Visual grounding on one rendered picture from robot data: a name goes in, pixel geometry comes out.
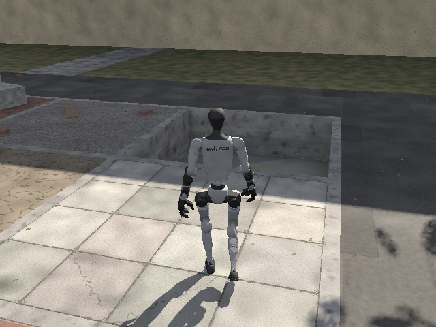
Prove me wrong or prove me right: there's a robot right hand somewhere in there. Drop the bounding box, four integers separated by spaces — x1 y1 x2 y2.
241 188 257 202

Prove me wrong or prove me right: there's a left robot upper arm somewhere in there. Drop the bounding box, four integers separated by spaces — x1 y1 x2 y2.
186 138 203 176

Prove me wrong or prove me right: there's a robot right forearm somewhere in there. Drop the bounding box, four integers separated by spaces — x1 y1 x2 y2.
243 163 255 190

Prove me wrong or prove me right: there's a robot left thigh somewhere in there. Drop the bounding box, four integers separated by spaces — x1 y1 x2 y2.
195 189 212 234

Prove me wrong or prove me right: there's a robot left hand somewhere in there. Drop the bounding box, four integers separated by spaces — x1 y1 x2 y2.
178 198 194 218

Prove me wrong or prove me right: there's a right robot upper arm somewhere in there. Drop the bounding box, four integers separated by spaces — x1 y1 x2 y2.
232 137 250 174

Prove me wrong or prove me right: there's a robot left forearm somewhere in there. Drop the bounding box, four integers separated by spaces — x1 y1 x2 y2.
179 166 193 200

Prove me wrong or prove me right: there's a right robot foot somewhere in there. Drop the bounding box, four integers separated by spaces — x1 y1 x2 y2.
228 270 239 281

